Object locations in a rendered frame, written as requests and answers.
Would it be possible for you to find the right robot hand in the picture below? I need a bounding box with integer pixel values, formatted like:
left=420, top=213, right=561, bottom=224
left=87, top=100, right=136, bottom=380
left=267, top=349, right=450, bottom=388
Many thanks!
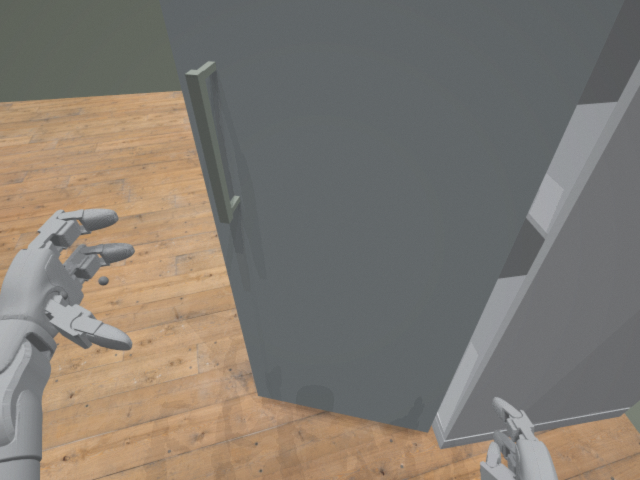
left=480, top=397, right=558, bottom=480

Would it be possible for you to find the fridge door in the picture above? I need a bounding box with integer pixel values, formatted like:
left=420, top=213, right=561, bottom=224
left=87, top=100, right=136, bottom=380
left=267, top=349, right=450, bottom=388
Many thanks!
left=159, top=0, right=625, bottom=433

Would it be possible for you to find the handle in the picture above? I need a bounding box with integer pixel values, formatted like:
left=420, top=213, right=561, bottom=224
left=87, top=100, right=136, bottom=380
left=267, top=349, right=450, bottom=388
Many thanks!
left=185, top=61, right=240, bottom=224

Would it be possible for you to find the left robot hand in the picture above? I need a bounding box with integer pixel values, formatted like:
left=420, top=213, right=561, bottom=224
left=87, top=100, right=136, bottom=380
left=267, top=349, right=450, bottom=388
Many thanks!
left=0, top=209, right=135, bottom=351

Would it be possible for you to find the robot left forearm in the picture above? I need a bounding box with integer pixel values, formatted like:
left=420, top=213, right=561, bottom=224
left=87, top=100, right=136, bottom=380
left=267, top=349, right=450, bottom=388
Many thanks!
left=0, top=319, right=57, bottom=480

